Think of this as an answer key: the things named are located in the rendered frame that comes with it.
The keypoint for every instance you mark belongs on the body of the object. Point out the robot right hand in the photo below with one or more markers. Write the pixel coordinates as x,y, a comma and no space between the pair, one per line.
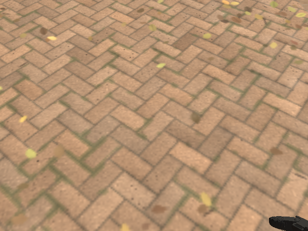
289,223

